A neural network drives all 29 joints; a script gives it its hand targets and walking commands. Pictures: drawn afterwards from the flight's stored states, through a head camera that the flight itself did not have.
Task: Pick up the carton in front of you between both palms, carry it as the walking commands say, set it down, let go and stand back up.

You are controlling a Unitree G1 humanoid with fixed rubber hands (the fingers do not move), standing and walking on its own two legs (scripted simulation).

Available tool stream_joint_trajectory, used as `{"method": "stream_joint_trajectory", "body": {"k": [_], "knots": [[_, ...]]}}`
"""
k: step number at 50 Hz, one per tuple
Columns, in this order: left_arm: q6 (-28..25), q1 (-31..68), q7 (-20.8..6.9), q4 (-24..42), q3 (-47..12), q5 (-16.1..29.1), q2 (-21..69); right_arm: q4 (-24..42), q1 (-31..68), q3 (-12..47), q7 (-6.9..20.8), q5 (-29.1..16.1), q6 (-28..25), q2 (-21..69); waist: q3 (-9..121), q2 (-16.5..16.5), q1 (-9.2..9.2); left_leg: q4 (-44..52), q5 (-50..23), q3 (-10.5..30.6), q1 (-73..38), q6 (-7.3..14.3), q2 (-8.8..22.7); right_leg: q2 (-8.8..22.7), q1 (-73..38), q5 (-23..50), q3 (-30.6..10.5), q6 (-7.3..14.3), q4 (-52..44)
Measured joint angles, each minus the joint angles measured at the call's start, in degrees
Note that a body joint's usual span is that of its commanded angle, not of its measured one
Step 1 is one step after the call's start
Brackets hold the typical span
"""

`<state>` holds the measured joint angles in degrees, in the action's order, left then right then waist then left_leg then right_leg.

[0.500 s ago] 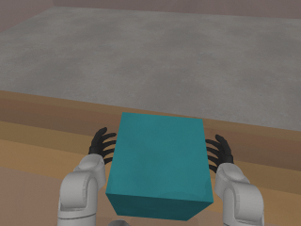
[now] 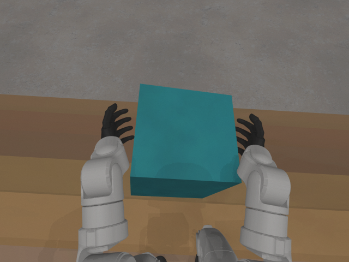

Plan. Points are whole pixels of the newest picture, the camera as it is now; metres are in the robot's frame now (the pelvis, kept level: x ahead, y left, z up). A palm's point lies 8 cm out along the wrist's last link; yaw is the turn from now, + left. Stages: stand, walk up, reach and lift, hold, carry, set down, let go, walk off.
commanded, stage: carry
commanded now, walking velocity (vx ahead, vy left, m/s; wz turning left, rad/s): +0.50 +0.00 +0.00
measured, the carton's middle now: (176, 150) +0.37 -0.01 -0.03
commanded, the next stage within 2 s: none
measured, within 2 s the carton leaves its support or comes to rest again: neither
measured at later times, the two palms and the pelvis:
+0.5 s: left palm (127, 75) +0.66 +0.14 -0.05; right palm (212, 67) +0.71 -0.15 -0.06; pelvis +0.35 -0.05 -0.15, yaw +4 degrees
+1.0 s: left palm (146, 48) +1.03 +0.11 -0.23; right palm (202, 43) +1.03 -0.17 -0.20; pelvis +0.70 -0.02 -0.28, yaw +1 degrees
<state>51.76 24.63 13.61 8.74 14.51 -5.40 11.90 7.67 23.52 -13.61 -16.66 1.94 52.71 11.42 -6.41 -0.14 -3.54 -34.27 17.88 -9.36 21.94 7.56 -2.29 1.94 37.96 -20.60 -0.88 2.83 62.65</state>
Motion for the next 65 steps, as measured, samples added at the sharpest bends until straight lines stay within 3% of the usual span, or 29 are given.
{"method": "stream_joint_trajectory", "body": {"k": [2,7,11,13,15,16,17,18,20,21,25,30,35,36,37,39,41,45,47,49,51,54,55,56,59,60,62,65], "knots": [[-0.22,-0.55,-0.26,2.17,-0.35,0.17,-0.23,1.59,0.29,0.52,0.09,-0.39,-0.1,0.12,0.2,-0.19,-0.07,-0.18,2.37,0.63,-2.3,-0.4,-0.01,0.25,1.73,2.87,0.44,-0.24,-4.59],[1.67,-2.14,-0.33,5.08,-1.1,-0.13,-0.89,2.82,0.78,1.78,0.42,0.72,1.68,0.32,4.3,0.09,-0.48,-2.68,10.59,2.27,-8.85,-1.66,-0.65,0.53,3.12,18.05,1.53,-0.05,-10.08],[4.31,-1.13,-0.19,4.24,-0.37,-1.25,-0.6,1.1,2.44,1.35,-0.27,2.53,3.79,0.48,8.11,0.98,-1.16,-7.71,19.82,3.31,-14.6,-3.03,-1.19,0.48,-1.95,36.5,3.31,0.87,-27.36],[5.55,0.32,0.01,1.25,-0.63,-2.53,-0.19,-0.58,2.99,0.81,-0.78,3.55,5.11,-0.55,10.22,0.95,-0.44,-13.91,25.63,3.35,-16.41,-3.77,-0.42,-0.24,-5.42,39.12,5.42,1.4,-29.82],[6.98,2.8,1.37,-2.53,-1.47,-3.05,0.52,-1.52,3.23,-0.53,-1.28,3.5,6.69,-2.28,11.67,1.62,2.61,-29.64,21.48,2.27,-14.7,-4.81,1.56,-1.19,-11.23,38.37,7.86,2.64,-30.03],[7.55,4.43,2.16,-4.45,-1.74,-3.25,0.81,-2.35,3.73,-1.14,-1.45,3.46,7.15,-3.35,12.42,2.5,4.87,-40.71,20.24,3.02,-12.0,-5.42,1.65,-1.55,-13.89,32.67,7.98,3.62,-29.38],[7.37,5.21,2.94,-6.33,-2.18,-3.31,0.91,-4.1,4.52,-1.44,-1.41,3.69,6.95,-4.46,12.96,1.59,7.16,-50.41,20.67,5.24,-8.67,-5.88,1.99,-3.48,-13.85,22.33,6.93,1.82,-26.48],[7.36,5.25,3.87,-7.73,-2.65,-2.86,0.6,-6.36,5.5,-1.78,-1.51,4.19,6.81,-5.0,12.78,0.13,8.77,-56.9,20.7,8.08,-5.36,-6.08,1.73,-5.16,-13.18,15.83,7.37,2.0,-23.02],[8.74,4.96,5.35,-9.46,-3.11,-0.5,-0.65,-9.54,6.48,-3.6,-2.12,5.53,7.18,-3.69,12.16,0.24,10.17,-60.61,18.06,10.99,2.17,-6.04,-0.08,-7.0,-14.56,2.22,6.28,4.01,-20.96],[9.08,4.69,5.75,-9.88,-2.81,0.59,-1.18,-10.24,6.7,-4.59,-2.37,6.01,7.29,-2.63,11.57,0.56,10.66,-58.43,16.32,10.93,5.78,-5.98,0.28,-7.54,-14.75,-2.47,5.7,4.71,-20.22],[7.18,4.95,6.67,-11.0,-1.24,2.79,-1.08,-10.09,6.35,-7.72,-2.4,8.08,5.4,0.51,6.9,-0.83,11.37,-39.11,3.55,12.01,14.87,-5.7,3.24,-9.03,-14.99,-4.94,6.16,4.82,-16.38],[2.2,7.08,5.93,-11.2,-0.49,2.47,1.56,-4.69,3.3,-9.05,-1.49,8.36,1.46,1.38,3.78,0.59,12.34,-21.13,-15.62,11.67,19.34,-4.27,4.11,-8.99,-15.61,-13.88,4.22,4.95,-9.22],[-0.53,5.16,4.42,-10.29,-2.35,0.75,2.01,-3.46,0.75,-7.24,0.26,8.0,-1.21,0.31,5.66,-1.39,11.04,1.14,-31.98,7.41,11.41,-4.52,2.87,-9.63,-19.98,-24.99,3.19,3.9,1.2],[-0.56,4.52,3.96,-9.68,-2.1,0.52,1.72,-3.88,0.89,-6.63,0.4,7.78,-1.26,0.37,6.24,-1.8,9.96,3.58,-32.32,5.62,8.2,-3.9,2.3,-8.93,-20.37,-20.58,3.97,3.05,5.56],[-0.47,3.88,2.95,-8.89,-1.54,0.53,1.2,-4.8,1.42,-5.88,0.4,7.54,-1.38,0.54,6.8,-1.7,8.03,3.75,-26.14,4.45,5.18,-3.24,1.4,-7.73,-19.38,-16.77,4.84,1.94,12.63],[-1.14,3.28,1.2,-9.13,-0.73,-0.1,-0.38,-7.02,2.89,-4.09,0.05,7.16,-2.02,0.41,6.89,0.31,3.67,-2.26,-8.05,4.69,4.89,-3.21,-2.32,-5.78,-14.26,-15.0,2.55,0.52,25.64],[-1.3,1.58,0.08,-10.12,0.04,-1.39,-0.35,-8.23,3.11,-2.06,-0.65,5.61,-1.28,-0.57,6.84,-0.12,1.06,-7.4,-0.5,4.57,5.23,0.22,-3.47,-6.2,-8.41,-13.51,-0.22,0.04,28.48],[-0.6,-2.98,-1.95,-11.38,1.02,-2.54,-1.1,-9.89,2.51,-0.38,-0.97,1.49,-1.04,-0.37,5.76,-0.5,-2.59,-12.83,6.76,4.57,3.52,-0.64,-3.7,-3.37,-0.63,-5.16,-2.08,-0.84,11.42],[-0.8,-3.99,-0.71,-10.54,1.4,-2.32,-1.5,-9.9,2.66,0.97,-0.67,-0.04,-1.97,1.2,4.79,-0.2,-3.47,-14.54,10.09,4.81,2.01,-0.81,-3.35,-2.16,1.84,1.2,-2.12,-1.28,3.55],[-1.29,-3.69,2.13,-10.49,1.88,-2.71,-1.46,-10.52,3.29,3.37,-1.2,1.0,-3.35,1.54,4.03,0.21,-3.61,-16.74,13.85,5.29,0.26,-1.24,-2.91,-1.18,2.89,12.4,-1.67,-0.81,-3.59],[-2.23,-3.29,2.55,-9.65,2.41,-1.96,-1.33,-11.11,3.53,3.58,-0.37,2.05,-4.95,1.46,4.18,1.06,-3.66,-19.97,18.48,6.31,-1.33,-1.85,-2.86,-0.38,1.45,25.27,-0.91,-0.44,-14.15],[-2.61,-2.36,3.49,-9.45,1.9,-1.31,-0.95,-10.81,2.73,2.76,0.16,2.21,-6.03,1.15,6.05,2.4,-2.31,-26.21,25.97,6.99,-4.04,-2.8,-2.62,-1.1,-4.15,35.46,1.44,-0.03,-27.74],[-2.54,-1.65,3.79,-9.62,1.41,-1.02,-0.68,-10.4,2.32,2.37,0.02,2.36,-6.06,0.99,6.55,2.72,-1.23,-30.88,25.62,6.39,-4.2,-3.41,-1.96,-1.59,-6.93,37.25,3.37,0.15,-29.57],[-2.4,-0.83,4.53,-10.0,0.68,-1.06,-0.36,-9.54,1.74,1.8,-0.3,2.45,-5.83,0.73,7.05,3.06,0.38,-37.05,19.77,5.56,-3.8,-2.92,-1.21,-2.18,-10.44,37.2,5.24,0.86,-30.98],[-2.54,1.03,6.4,-11.5,-1.55,-1.45,-0.13,-9.44,1.03,0.1,-0.84,4.0,-5.84,0.44,9.19,1.32,5.43,-53.99,16.16,9.14,2.51,-4.68,-0.35,-5.94,-13.72,5.48,5.8,3.82,-24.78],[-2.51,1.23,7.18,-11.67,-1.99,-0.97,-0.24,-10.07,0.7,0.04,-1.0,4.77,-5.28,0.35,9.67,1.33,6.43,-55.22,14.98,10.49,5.05,-4.83,-0.36,-6.68,-13.53,1.3,5.44,2.62,-22.46],[-2.48,2.28,8.6,-12.7,-2.66,-0.08,0.23,-10.46,-0.42,-0.5,-1.24,5.76,-3.66,-0.17,9.32,0.92,7.94,-52.22,12.77,12.5,9.76,-5.42,1.04,-7.86,-13.85,-2.52,6.4,3.82,-18.19],[-2.46,3.61,8.72,-13.83,-2.92,1.03,1.45,-10.08,-1.52,-1.76,-1.38,5.78,-2.27,-0.61,8.39,0.61,9.55,-37.93,6.22,12.74,15.59,-6.7,3.28,-8.31,-15.24,-8.23,6.61,4.61,-14.28]]}}
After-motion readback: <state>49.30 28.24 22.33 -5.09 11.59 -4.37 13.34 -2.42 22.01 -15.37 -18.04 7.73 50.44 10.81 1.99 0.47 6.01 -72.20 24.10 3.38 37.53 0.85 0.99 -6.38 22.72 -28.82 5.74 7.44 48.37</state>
